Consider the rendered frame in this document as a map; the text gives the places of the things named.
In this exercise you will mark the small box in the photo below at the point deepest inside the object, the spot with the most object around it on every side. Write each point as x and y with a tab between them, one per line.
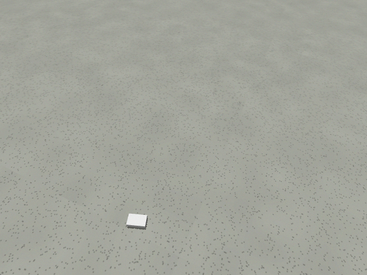
137	220

